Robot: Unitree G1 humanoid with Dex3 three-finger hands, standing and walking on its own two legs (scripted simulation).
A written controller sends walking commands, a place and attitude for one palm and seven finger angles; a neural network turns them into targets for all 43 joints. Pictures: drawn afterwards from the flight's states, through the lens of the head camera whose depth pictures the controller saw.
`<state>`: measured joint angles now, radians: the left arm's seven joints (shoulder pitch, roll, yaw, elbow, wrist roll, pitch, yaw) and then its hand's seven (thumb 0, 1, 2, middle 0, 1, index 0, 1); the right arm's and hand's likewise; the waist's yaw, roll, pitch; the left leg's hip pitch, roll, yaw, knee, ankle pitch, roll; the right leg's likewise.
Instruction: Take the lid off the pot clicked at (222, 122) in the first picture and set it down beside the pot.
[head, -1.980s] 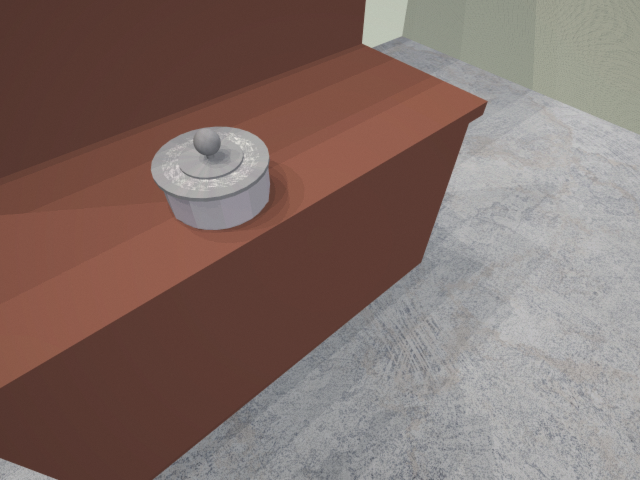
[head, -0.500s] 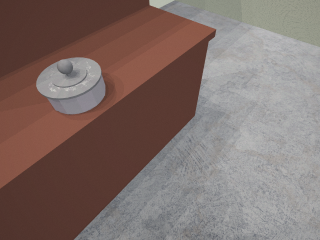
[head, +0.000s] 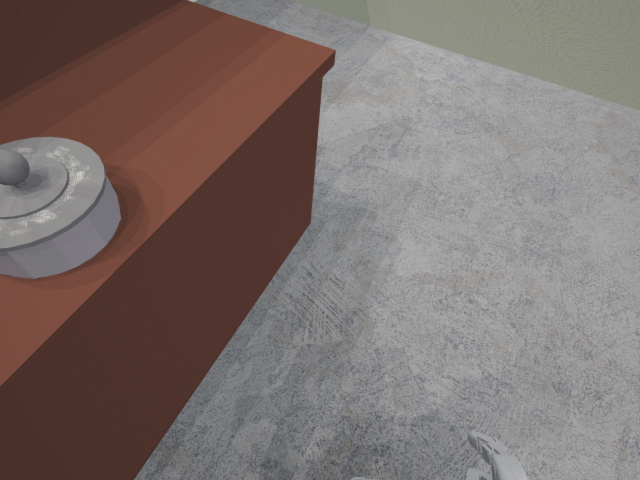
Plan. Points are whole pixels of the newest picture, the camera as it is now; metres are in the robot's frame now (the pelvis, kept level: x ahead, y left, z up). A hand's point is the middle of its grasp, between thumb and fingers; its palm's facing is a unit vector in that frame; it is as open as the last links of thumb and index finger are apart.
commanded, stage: walk to a spot facing it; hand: left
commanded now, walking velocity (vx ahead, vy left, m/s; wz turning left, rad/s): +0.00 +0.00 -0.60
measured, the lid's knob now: (7, 167) +0.43 +0.47 +0.08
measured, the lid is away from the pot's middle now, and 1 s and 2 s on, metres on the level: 0.00 0.00 0.00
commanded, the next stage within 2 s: turn to face it in 1.84 s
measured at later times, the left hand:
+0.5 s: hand (235, 419) +0.21 +0.14 -0.16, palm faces -0.33 -0.91 -0.25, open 7.4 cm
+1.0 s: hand (286, 379) +0.27 +0.07 -0.16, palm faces -0.60 -0.76 -0.24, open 7.4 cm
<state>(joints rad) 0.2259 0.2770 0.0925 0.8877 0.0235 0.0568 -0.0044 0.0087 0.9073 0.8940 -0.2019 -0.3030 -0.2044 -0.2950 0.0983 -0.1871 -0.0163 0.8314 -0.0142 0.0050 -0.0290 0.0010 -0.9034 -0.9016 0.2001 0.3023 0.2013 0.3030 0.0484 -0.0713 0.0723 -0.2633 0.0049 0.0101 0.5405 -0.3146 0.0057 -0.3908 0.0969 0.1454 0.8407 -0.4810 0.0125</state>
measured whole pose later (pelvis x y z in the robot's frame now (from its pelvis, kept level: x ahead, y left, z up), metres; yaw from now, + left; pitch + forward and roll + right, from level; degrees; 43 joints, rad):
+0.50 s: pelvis +0.04 -0.02 +0.00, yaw -19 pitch +0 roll +0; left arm 0.15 0.24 0.05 0.85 0.02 0.06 -0.01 0.01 0.91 0.89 -0.20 -0.30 -0.21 -0.30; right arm 0.22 -0.27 -0.05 0.89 -0.02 0.05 -0.02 0.01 -0.91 -0.90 0.20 0.30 0.20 0.30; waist -0.02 -0.01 0.11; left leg -0.43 0.07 0.05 0.95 -0.45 -0.07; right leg -0.32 0.02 0.06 0.57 -0.26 -0.01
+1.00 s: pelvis +0.06 -0.03 -0.01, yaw -38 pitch +0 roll -1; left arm 0.16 0.24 0.07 0.87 0.02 0.04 -0.04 0.01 0.91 0.89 -0.20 -0.30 -0.20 -0.29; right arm 0.27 -0.23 -0.05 0.91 -0.02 0.02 0.00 0.00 -0.90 -0.90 0.20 0.30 0.21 0.30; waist -0.01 0.03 0.08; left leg -0.27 0.19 0.24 0.72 -0.45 -0.05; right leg -0.29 -0.02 -0.08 0.59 -0.32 0.00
